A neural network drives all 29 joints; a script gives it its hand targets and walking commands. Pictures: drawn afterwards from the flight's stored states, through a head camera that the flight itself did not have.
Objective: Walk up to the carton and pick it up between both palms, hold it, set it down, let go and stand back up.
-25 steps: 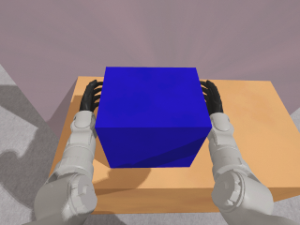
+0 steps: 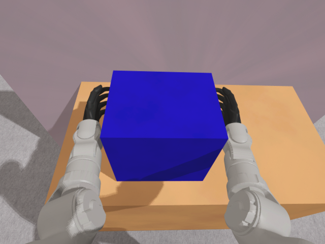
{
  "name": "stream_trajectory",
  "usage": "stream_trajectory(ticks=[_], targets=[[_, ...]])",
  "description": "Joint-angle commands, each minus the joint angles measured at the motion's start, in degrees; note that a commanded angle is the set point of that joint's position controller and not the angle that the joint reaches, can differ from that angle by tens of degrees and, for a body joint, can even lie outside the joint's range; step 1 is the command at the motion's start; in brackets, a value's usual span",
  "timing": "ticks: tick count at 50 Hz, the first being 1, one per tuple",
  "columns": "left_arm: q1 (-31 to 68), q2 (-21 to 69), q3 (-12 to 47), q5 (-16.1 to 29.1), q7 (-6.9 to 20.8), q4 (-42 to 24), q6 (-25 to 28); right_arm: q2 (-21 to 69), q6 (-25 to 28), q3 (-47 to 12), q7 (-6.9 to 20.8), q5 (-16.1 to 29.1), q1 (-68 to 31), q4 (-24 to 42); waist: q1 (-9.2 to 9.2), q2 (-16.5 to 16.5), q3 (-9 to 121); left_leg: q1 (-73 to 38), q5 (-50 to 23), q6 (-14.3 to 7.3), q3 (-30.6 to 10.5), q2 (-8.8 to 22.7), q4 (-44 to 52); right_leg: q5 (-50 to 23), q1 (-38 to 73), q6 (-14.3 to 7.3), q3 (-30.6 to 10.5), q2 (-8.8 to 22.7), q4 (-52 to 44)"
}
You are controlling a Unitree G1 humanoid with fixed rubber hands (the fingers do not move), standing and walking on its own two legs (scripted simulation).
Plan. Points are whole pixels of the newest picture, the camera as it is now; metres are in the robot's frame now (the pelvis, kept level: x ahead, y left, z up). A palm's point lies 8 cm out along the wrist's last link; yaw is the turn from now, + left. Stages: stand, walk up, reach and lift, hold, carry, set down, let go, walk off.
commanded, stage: set down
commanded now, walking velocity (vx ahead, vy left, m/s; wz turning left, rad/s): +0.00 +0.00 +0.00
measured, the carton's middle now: (161, 130) +0.42 +0.01 +0.00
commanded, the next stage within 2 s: none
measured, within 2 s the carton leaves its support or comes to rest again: neither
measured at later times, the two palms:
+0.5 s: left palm (94, 117) +0.42 +0.18 +0.04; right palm (230, 119) +0.42 -0.16 +0.05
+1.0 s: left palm (60, 116) +0.41 +0.26 +0.05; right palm (259, 106) +0.45 -0.23 +0.08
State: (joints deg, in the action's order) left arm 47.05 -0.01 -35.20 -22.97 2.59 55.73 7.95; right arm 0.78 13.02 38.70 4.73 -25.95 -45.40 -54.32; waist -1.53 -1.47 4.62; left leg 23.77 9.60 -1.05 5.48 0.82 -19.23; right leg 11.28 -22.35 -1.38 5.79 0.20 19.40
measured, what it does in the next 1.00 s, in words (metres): stands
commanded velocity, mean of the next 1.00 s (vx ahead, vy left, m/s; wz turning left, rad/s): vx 0.00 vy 0.00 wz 0.00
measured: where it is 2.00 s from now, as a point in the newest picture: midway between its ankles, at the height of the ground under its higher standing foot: outside the picture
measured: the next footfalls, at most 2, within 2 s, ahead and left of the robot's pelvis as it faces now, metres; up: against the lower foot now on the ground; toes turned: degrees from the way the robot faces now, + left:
none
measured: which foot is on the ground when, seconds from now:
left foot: down 0.00-1.00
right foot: down 0.00-1.00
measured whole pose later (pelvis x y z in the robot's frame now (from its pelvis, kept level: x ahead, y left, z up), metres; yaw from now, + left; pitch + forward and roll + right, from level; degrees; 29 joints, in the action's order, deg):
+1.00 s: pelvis -0.04 -0.01 -0.04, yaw +0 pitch +29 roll -1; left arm 66.9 -22.1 13.1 24.7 -0.8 94.7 21.3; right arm -24.6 16.6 -8.4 3.7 25.3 -68.3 -92.4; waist -2.5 -1.8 18.2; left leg 52.6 13.1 0.2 2.5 3.0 -37.1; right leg 14.2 -49.9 -3.3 7.1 -1.0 35.3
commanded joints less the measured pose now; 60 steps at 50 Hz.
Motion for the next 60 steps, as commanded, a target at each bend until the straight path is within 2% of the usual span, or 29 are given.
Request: stream_trajectory(ticks=[1, 3, 4, 10, 13, 16, 19, 20, 22, 24, 26, 27, 29, 31, 33, 35, 40, 42, 43, 44, 46, 48, 50, 51, 56, 57, 60], targets=[[23.2, 19.3, 9.7, -1.4, 2.8, 1.2, 1.8, 24.8, 0.4, -13.0, 4.6, -2.1, -21.4, -3.5, -0.43, -0.6, 22.5, -13.6, -25.7, -1.7, -0.9, 0.8, -3.4, -20.5, 7.0, 4.2, -0.9, 0.6, 2.0], [22.8, 19.5, 9.8, -1.4, 2.9, 1.6, 1.9, 25.1, 0.4, -13.2, 4.6, -2.0, -21.1, -4.0, -0.54, -0.4, 22.5, -14.3, -26.7, -1.7, -1.0, 0.9, -3.9, -20.0, 5.4, 4.1, -0.8, 0.5, 2.2], [24.1, 20.0, 11.6, -0.2, 2.7, 3.3, 2.3, 23.6, 0.6, -12.8, 4.8, -3.2, -21.4, -5.3, 0.74, 0.7, 22.4, -13.5, -24.7, -0.9, -0.8, 0.9, -3.7, -19.0, 4.1, 3.5, -0.8, 0.5, 1.5], [24.0, 18.4, 11.0, 0.4, 2.6, 5.9, 3.6, 23.3, 0.9, -13.1, 4.5, -3.2, -21.0, -6.2, 0.53, -0.4, 23.0, -9.7, -22.3, -1.0, -0.6, 0.6, -3.2, -22.2, 7.1, 3.8, -1.5, 1.0, 2.3], [24.1, 17.5, 10.0, 0.3, 2.8, 6.7, 4.1, 23.1, 0.6, -12.8, 4.3, -3.2, -20.5, -7.7, 0.51, -0.8, 21.6, -9.0, -20.7, -1.2, -0.7, 0.6, -2.7, -21.5, 7.3, 4.1, -1.7, 1.1, 2.5], [24.2, 15.6, 9.4, 0.2, 2.4, 7.0, 4.1, 20.7, 0.3, -12.0, 4.2, -2.5, -20.3, -8.0, 0.35, -0.4, 21.5, -10.6, -21.3, -0.9, -0.7, 0.6, -3.0, -18.6, 5.2, 3.7, -1.7, 0.7, 1.8], [23.7, 7.6, 7.6, 0.8, 0.1, 6.8, 4.6, 12.0, 0.4, -11.0, 2.9, -0.5, -19.3, -8.1, -0.76, 0.3, 23.4, -12.6, -23.0, -0.6, -0.3, 0.8, -3.6, -16.3, 2.6, 3.4, -1.9, 0.2, 1.5], [23.0, 2.2, 7.3, 1.8, -1.5, 7.1, 4.8, 5.5, 0.4, -10.7, 2.1, 1.4, -18.5, -8.2, -1.05, 0.8, 25.1, -13.5, -23.8, -0.2, -0.2, 0.8, -3.9, -15.3, 2.1, 3.0, -2.0, -0.2, 1.2], [24.1, -6.4, 13.4, 8.3, -5.7, 9.0, 5.4, -5.6, 0.7, -15.7, -0.7, 9.4, -21.2, -10.8, -1.17, 2.6, 30.0, -14.2, -28.0, 0.8, -0.9, 1.2, -6.2, -15.6, -1.7, 1.9, -2.4, -1.5, 1.3], [27.0, -7.9, 19.8, 15.2, -8.2, 12.4, 5.5, -8.4, 1.0, -22.5, -2.2, 17.6, -25.9, -14.2, -1.82, 3.0, 34.0, -12.9, -29.6, 1.2, -2.0, 1.8, -8.6, -14.9, -6.7, 0.3, -2.6, -2.1, 1.3], [28.9, -9.9, 23.6, 20.1, -9.2, 15.5, 6.5, -11.5, 1.6, -26.3, -2.9, 22.3, -28.2, -17.4, -2.28, 3.1, 38.2, -12.4, -29.7, 1.8, -2.6, 2.4, -11.0, -13.9, -10.1, -0.5, -2.5, -2.2, 2.2], [31.0, -11.2, 25.6, 22.6, -9.3, 17.4, 7.3, -12.6, 1.9, -27.6, -3.3, 24.3, -29.5, -18.9, -2.14, 3.4, 39.9, -11.5, -29.2, 2.2, -2.8, 2.5, -12.2, -14.3, -10.8, -0.6, -2.6, -2.1, 3.1], [32.0, -13.8, 28.3, 26.9, -8.6, 23.7, 8.8, -15.5, 2.2, -31.2, -4.0, 28.4, -32.0, -22.4, -1.89, 1.5, 39.4, -8.4, -27.8, 2.2, -3.0, 2.5, -13.8, -16.0, -9.1, -0.3, -2.8, -1.9, 5.0], [32.4, -18.1, 29.5, 30.0, -7.8, 28.0, 10.7, -19.5, 3.0, -35.3, -4.7, 33.2, -33.5, -24.8, -3.02, 0.4, 38.9, -5.0, -28.0, 2.4, -2.9, 2.0, -14.7, -20.4, -5.7, 0.7, -3.2, -1.5, 7.3], [34.0, -21.0, 31.5, 32.8, -6.9, 32.0, 12.4, -22.7, 4.3, -38.5, -5.1, 37.7, -36.1, -27.5, -3.14, -0.3, 37.9, -1.3, -27.2, 2.8, -2.9, 1.8, -15.4, -22.9, -4.3, 1.7, -3.2, -1.3, 9.4], [34.9, -22.6, 33.8, 34.8, -6.5, 34.0, 13.5, -25.8, 5.5, -40.5, -5.2, 40.6, -37.5, -29.5, -3.17, 0.2, 37.4, 0.0, -26.1, 3.3, -2.9, 1.9, -15.6, -21.8, -5.3, 2.1, -2.8, -1.5, 10.7], [38.6, -24.8, 41.5, 41.2, -4.7, 37.9, 14.7, -29.9, 5.7, -44.8, -3.8, 46.6, -40.2, -34.1, -1.37, 0.2, 37.0, 6.0, -19.7, 3.4, -2.6, 1.6, -16.5, -16.7, -8.9, 2.2, -2.7, -1.4, 12.6], [40.7, -24.7, 45.6, 44.7, -3.9, 36.9, 14.9, -31.5, 5.4, -45.8, -2.8, 48.8, -41.7, -35.1, -0.13, 0.8, 38.2, 7.6, -17.7, 3.5, -2.9, 1.6, -16.8, -14.3, -11.1, 1.9, -2.5, -1.2, 13.2], [41.3, -25.1, 46.7, 46.0, -3.7, 36.0, 14.9, -32.1, 5.3, -46.7, -2.1, 50.0, -42.0, -34.8, -0.55, 1.1, 39.3, 7.9, -17.8, 3.5, -2.9, 1.5, -17.4, -14.1, -12.1, 1.9, -2.4, -1.1, 13.7], [42.6, -25.4, 48.1, 47.6, -3.3, 34.8, 15.0, -32.3, 5.2, -47.3, -1.6, 51.0, -43.0, -33.9, -0.22, 1.0, 40.7, 9.1, -17.0, 3.4, -2.9, 1.3, -18.1, -14.1, -12.5, 2.0, -2.4, -0.9, 14.3], [45.1, -25.6, 50.4, 48.9, -3.0, 31.9, 14.8, -33.4, 4.7, -47.4, -0.5, 52.4, -44.4, -33.3, -0.01, 3.4, 43.3, 9.1, -16.9, 3.7, -3.4, 1.3, -18.7, -13.0, -14.5, 1.9, -1.9, -1.0, 15.3], [46.4, -26.5, 51.2, 49.9, -2.5, 29.0, 14.3, -34.0, 4.3, -48.3, 0.4, 53.7, -45.5, -30.6, -0.37, 3.4, 47.1, 9.6, -17.1, 3.5, -3.1, 0.9, -19.5, -15.2, -13.6, 2.3, -2.1, -0.8, 16.0], [47.2, -27.0, 52.0, 50.8, -2.1, 27.2, 13.2, -34.2, 3.3, -49.7, 1.0, 55.4, -46.3, -29.5, -0.82, 2.5, 48.4, 11.5, -15.9, 2.8, -3.3, 0.7, -19.6, -16.0, -12.2, 2.6, -2.5, -0.7, 17.0], [47.1, -28.2, 51.1, 50.8, -2.0, 25.5, 12.6, -34.5, 2.8, -50.7, 1.2, 56.2, -46.7, -27.5, -1.69, 0.9, 50.4, 13.3, -14.9, 2.0, -2.8, 0.3, -19.8, -17.3, -9.8, 3.2, -3.1, -0.5, 17.3], [44.9, -30.3, 49.0, 48.8, -1.6, 29.0, 8.2, -35.9, -0.5, -53.0, 1.7, 58.3, -46.9, -29.4, -2.92, -2.7, 44.4, 20.8, -8.2, -0.2, -2.7, -0.2, -16.8, -16.9, -2.5, 3.9, -4.9, 0.2, 17.6], [45.1, -31.4, 47.7, 48.2, -1.6, 28.3, 7.6, -35.9, -0.8, -53.2, 1.4, 58.5, -47.3, -27.8, -3.34, -4.0, 44.8, 22.2, -7.3, -0.7, -2.4, -0.4, -16.3, -17.1, -0.6, 4.3, -5.3, 0.3, 17.5], [45.9, -32.1, 45.5, 46.9, -2.3, 26.2, 6.3, -36.7, -0.9, -52.1, 0.4, 57.5, -48.5, -24.4, -3.8, -4.6, 48.0, 23.0, -8.7, -0.5, -1.4, -0.8, -15.2, -21.8, 4.0, 4.9, -5.6, -0.1, 17.6]])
